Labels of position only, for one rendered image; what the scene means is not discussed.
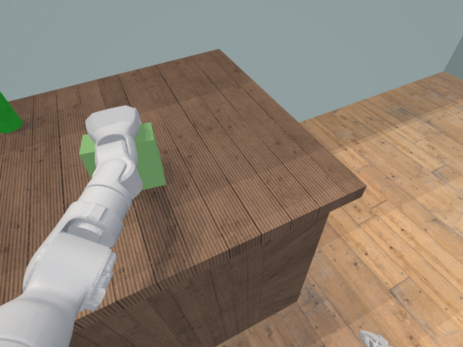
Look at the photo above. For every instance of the table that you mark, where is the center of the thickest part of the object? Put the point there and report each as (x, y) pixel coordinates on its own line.
(225, 244)

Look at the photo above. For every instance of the robot left hand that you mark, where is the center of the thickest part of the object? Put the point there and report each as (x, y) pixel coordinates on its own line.
(123, 119)

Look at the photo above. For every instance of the robot right hand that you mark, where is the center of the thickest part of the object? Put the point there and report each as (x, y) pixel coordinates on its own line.
(373, 340)

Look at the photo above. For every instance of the left robot forearm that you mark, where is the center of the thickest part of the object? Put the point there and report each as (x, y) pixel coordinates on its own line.
(98, 214)

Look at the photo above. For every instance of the robot left upper arm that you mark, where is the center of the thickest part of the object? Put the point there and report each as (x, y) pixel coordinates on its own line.
(73, 275)

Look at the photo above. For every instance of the sponge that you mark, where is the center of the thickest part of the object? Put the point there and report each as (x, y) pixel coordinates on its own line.
(149, 166)

